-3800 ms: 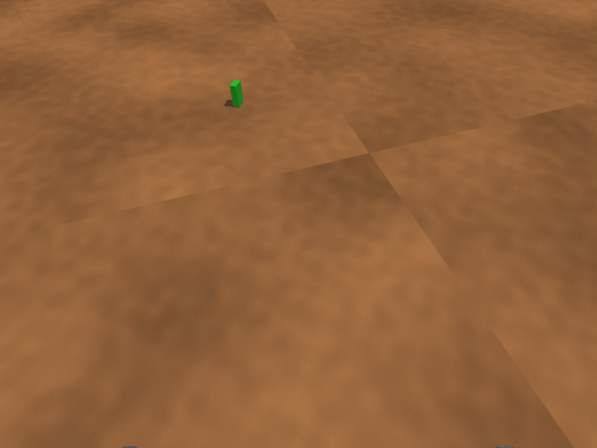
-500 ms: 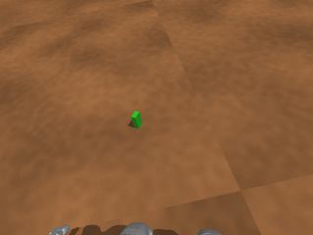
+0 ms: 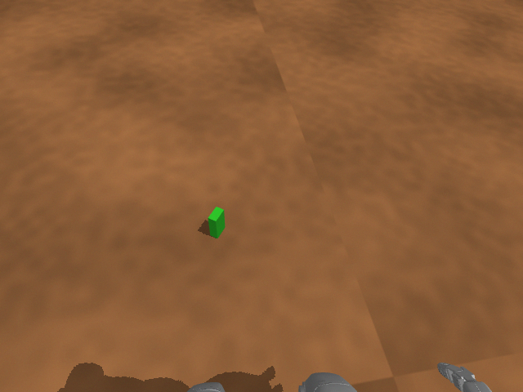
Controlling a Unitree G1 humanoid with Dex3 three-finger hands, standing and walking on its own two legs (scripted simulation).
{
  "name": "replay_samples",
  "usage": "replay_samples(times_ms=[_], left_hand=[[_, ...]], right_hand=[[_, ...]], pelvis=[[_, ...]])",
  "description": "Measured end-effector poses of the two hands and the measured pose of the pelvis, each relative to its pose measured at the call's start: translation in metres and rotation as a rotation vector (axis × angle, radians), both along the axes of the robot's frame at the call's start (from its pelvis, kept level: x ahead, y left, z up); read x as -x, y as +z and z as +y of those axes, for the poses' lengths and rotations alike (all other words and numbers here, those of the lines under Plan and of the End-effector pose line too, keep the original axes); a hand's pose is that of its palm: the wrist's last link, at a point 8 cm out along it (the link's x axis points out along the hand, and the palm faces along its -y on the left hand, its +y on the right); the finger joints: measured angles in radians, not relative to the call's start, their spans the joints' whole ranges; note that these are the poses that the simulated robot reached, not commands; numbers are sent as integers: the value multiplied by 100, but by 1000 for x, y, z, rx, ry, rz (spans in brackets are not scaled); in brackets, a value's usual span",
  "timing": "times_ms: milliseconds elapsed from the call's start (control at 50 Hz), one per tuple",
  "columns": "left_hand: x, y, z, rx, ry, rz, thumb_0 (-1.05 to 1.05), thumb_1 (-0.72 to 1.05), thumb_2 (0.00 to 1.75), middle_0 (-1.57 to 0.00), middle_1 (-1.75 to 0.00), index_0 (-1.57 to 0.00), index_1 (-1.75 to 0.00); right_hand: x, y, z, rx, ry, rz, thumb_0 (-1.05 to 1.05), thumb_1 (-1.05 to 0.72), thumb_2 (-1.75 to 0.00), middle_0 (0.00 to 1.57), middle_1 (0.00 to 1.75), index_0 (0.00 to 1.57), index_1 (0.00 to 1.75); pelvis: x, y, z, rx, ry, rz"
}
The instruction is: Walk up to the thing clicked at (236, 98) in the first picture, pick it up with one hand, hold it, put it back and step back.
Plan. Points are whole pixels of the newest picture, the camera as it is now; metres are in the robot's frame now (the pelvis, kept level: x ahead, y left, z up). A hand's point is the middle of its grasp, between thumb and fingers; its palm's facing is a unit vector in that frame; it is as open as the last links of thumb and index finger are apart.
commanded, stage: walk up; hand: left
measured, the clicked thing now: (216, 222) +0.84 +0.17 -0.70
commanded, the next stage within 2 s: none
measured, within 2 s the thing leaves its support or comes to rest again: neither
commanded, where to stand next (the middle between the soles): +0.50 -0.01 m, yaw -4 degrees
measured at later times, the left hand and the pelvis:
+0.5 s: hand (143, 308) +0.26 +0.23 -0.11, palm faces -0.06 -0.91 -0.41, open 7.4 cm; pelvis +0.16 -0.03 +0.00, yaw -3 degrees
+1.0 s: hand (126, 268) +0.36 +0.30 -0.16, palm faces -0.11 -0.94 -0.32, open 7.4 cm; pelvis +0.30 +0.03 +0.00, yaw -2 degrees
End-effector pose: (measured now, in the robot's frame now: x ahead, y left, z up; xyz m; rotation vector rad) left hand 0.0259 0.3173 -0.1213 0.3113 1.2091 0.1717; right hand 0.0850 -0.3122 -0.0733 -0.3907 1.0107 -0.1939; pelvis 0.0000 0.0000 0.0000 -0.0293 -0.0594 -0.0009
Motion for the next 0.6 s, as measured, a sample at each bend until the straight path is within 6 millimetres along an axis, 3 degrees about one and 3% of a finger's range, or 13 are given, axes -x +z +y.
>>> replay_samples(times_ms=[100, 200, 320, 400, 480, 600], left_hand=[[-53, 8, 3, 12, -23, -51, 1, 90, 90, -20, -30, -21, -30], [-97, 16, 0, 1, -63, -38, 1, 90, 90, -20, -30, -20, -30], [-162, 25, -18, -39, -113, -52, 1, 90, 90, -20, -30, -20, -30], [-205, 30, -35, -74, -128, -114, 1, 90, 90, -20, -30, -21, -30], [-225, 42, -45, -78, -105, -165, 1, 90, 90, -21, -30, -21, -30], [-232, 51, -42, -83, -85, -137, 0, 90, 90, -21, -30, -21, -30]], right_hand=[[-8, 2, 7, -7, -28, 36, 1, -90, -90, 21, 30, 20, 30], [-14, -8, 2, -24, -70, 71, 1, -90, -90, 21, 30, 20, 30], [-28, -34, -16, -61, -117, 140, 1, -90, -90, 21, 30, 20, 30], [-49, -57, -29, -84, -126, 181, 1, -90, -90, 21, 30, 20, 30], [-81, -55, -31, -104, -94, 193, 1, -90, -90, 21, 30, 20, 30], [-134, -41, -36, -97, -73, 127, 1, -90, -90, 21, 30, 20, 30]], pelvis=[[-30, 6, 5, -23, -7, -9], [-62, 7, 4, -45, -30, -7], [-104, -2, -11, -74, -50, 9], [-132, -11, -26, -36, -46, 3], [-153, -4, -34, -63, -50, -6], [-182, 6, -31, -48, -55, -12]])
